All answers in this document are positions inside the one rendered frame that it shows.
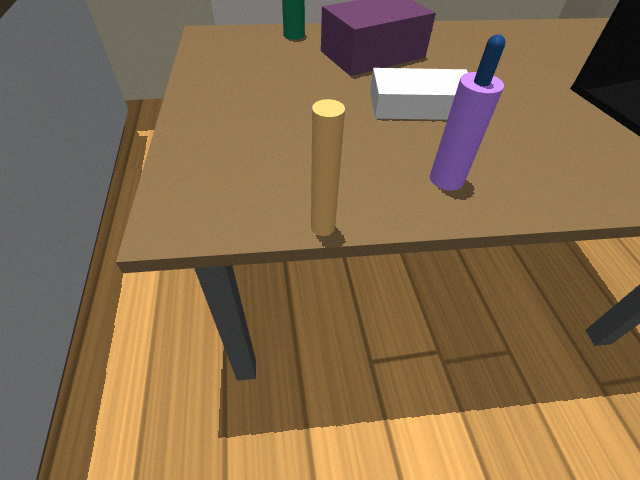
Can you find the table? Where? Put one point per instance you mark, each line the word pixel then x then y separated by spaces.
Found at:
pixel 227 177

